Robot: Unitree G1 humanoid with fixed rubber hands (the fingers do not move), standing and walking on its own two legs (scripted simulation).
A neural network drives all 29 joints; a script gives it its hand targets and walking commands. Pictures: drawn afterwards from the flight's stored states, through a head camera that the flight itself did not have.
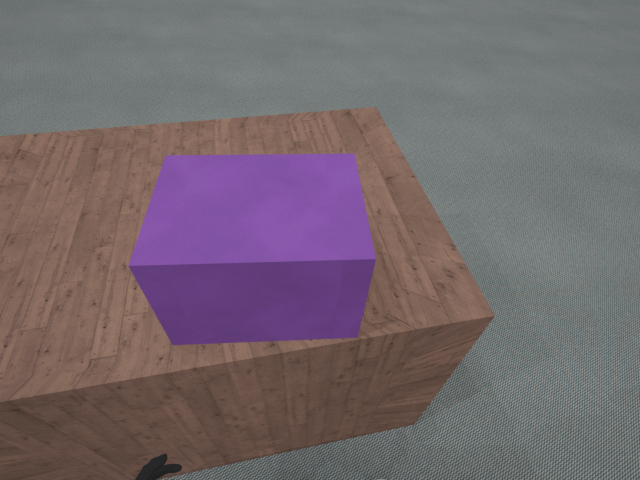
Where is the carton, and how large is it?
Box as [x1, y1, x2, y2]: [128, 154, 375, 344]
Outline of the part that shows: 165,156 128,265 172,344 357,337 375,257 354,154 257,154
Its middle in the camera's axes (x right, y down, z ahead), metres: -0.09 +0.02 +0.62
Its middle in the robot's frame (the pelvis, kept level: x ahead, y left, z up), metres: +0.46 +0.08 +0.00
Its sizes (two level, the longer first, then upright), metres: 0.300 0.218 0.210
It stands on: a pedestal, 0.64 m high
